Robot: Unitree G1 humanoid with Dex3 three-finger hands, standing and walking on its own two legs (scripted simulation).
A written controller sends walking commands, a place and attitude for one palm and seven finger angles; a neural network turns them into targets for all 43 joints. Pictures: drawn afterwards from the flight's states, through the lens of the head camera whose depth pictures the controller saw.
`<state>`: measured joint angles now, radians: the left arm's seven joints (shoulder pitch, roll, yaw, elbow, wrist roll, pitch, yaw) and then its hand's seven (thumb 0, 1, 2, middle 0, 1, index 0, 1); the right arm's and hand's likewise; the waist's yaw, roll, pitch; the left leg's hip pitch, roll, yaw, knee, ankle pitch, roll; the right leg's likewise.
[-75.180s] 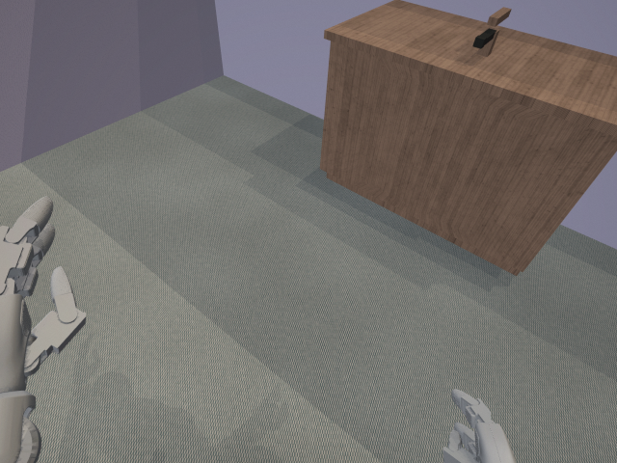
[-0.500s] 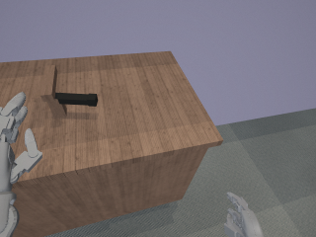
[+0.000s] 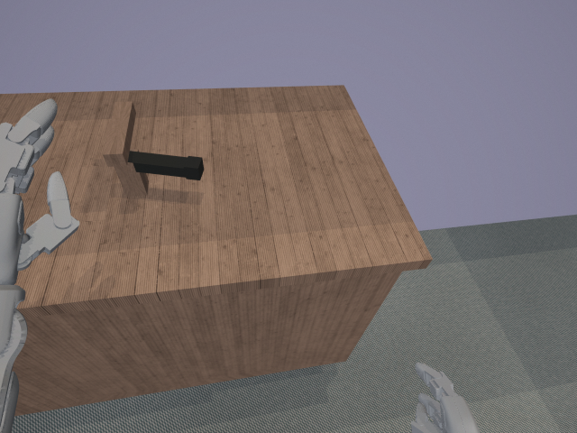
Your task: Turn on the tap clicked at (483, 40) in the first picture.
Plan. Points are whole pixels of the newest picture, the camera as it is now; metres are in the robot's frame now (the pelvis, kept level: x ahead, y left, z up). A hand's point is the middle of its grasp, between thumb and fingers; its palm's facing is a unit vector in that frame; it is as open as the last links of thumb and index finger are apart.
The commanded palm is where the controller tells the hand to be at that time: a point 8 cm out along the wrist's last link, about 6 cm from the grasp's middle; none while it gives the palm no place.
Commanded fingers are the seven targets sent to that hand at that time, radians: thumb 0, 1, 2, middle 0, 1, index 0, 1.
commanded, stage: turn the palm inward beside the body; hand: left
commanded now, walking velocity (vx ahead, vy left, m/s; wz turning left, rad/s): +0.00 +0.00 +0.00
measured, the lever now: (194, 168) +0.49 +0.22 +0.05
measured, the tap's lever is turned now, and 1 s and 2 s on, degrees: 75 75 75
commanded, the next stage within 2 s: none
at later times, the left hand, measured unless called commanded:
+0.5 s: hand (113, 275) +0.23 +0.22 +0.15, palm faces +0.48 -0.81 -0.33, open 7.5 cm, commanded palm +0.17 +0.25 +0.16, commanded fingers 0.00 0.90 0.90 -0.20 -0.30 -0.20 -0.30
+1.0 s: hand (154, 304) +0.22 +0.18 +0.12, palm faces +0.41 -0.88 -0.25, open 7.5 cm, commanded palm +0.16 +0.22 +0.14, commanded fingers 0.00 0.90 0.90 -0.20 -0.30 -0.20 -0.30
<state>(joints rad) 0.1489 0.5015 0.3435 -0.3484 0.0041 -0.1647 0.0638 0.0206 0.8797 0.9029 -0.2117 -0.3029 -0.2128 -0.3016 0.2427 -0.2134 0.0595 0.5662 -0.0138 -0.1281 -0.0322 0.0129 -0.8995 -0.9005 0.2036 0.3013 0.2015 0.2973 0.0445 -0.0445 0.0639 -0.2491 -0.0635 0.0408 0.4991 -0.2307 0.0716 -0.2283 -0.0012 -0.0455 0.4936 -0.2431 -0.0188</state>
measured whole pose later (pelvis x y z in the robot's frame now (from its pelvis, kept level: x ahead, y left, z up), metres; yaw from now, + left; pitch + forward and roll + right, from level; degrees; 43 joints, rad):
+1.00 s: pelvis +0.03 -0.07 -0.02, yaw +2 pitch +3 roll +1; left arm 0.50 0.29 0.31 -0.40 -0.22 -0.07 0.04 0.02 0.89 0.90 -0.20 -0.30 -0.20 -0.30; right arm 0.23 -0.27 -0.01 0.65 0.04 -0.21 -0.06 0.01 -0.90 -0.90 0.20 0.30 0.20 0.30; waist 0.06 0.03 -0.08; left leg -0.39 -0.01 -0.03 0.69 -0.36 -0.02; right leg -0.36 0.05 -0.12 0.70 -0.40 -0.10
